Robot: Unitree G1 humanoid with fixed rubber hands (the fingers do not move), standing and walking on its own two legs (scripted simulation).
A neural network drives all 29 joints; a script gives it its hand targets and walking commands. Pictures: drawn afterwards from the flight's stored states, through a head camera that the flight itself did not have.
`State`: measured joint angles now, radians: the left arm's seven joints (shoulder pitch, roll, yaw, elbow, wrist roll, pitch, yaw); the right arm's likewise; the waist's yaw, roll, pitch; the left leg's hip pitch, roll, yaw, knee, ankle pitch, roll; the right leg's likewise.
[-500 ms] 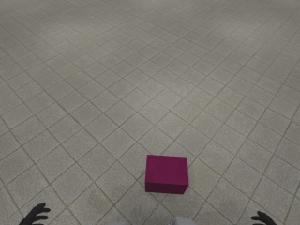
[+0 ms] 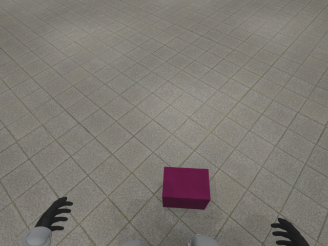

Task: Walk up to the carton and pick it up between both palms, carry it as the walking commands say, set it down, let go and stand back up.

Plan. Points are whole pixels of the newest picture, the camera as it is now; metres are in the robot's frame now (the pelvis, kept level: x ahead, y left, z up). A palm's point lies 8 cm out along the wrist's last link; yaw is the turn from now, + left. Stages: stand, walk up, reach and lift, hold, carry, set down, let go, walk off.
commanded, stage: reach and lift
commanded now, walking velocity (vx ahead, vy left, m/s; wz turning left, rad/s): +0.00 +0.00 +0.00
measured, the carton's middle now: (184, 188) +0.45 -0.09 -0.65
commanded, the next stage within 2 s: none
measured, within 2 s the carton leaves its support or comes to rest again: neither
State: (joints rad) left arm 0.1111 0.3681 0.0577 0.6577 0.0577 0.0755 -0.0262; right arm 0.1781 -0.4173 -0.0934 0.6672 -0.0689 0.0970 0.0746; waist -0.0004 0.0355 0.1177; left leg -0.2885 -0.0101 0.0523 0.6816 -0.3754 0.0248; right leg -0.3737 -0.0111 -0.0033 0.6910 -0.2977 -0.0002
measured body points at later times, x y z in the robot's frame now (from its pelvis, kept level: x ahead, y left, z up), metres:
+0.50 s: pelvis -0.01 +0.00 -0.03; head +0.15 -0.01 +0.38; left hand +0.26 +0.26 -0.14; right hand +0.24 -0.28 -0.14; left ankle +0.00 +0.10 -0.72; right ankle +0.04 -0.12 -0.72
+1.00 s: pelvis -0.05 -0.02 -0.07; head +0.21 -0.04 +0.30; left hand +0.39 +0.20 -0.18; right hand +0.37 -0.27 -0.19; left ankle +0.00 +0.10 -0.72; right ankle +0.04 -0.12 -0.72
